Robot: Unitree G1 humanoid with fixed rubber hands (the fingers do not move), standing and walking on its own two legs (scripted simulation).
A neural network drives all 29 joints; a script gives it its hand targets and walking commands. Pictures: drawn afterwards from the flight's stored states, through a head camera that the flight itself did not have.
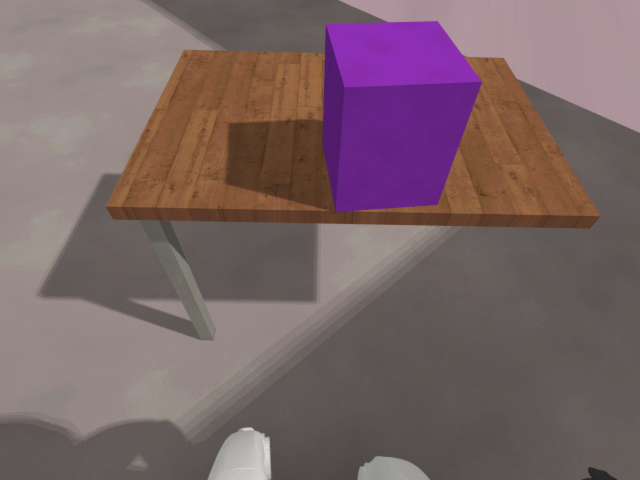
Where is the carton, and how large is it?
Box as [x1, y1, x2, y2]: [322, 21, 481, 211]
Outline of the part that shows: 437,21 326,24 322,143 335,211 437,204 481,83 477,75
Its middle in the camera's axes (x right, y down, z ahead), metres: +0.11 -0.23 +0.70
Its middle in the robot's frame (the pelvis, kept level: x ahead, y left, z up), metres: +0.69 -0.09 +0.07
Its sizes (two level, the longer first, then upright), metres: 0.210 0.200 0.250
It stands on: a table, 0.65 m high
